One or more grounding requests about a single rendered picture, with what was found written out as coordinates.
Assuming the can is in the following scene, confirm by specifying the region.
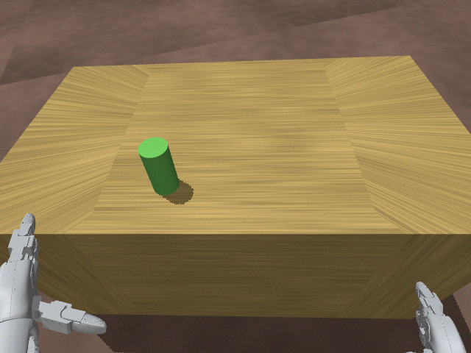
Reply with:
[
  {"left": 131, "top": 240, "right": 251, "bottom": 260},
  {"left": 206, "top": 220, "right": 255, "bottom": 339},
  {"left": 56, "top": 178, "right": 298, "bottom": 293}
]
[{"left": 138, "top": 138, "right": 180, "bottom": 196}]

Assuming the left robot hand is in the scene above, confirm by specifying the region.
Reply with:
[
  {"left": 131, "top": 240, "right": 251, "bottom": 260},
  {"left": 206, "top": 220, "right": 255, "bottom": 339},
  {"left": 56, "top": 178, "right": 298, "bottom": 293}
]
[{"left": 0, "top": 213, "right": 107, "bottom": 334}]

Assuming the left robot arm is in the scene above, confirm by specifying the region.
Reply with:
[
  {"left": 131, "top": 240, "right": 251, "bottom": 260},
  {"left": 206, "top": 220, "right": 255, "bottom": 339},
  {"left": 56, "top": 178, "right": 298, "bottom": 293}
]
[{"left": 0, "top": 318, "right": 40, "bottom": 353}]

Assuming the right robot hand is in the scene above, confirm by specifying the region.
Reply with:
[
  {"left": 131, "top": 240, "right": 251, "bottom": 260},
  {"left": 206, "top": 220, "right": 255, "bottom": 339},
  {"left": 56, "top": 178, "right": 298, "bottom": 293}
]
[{"left": 406, "top": 282, "right": 467, "bottom": 353}]

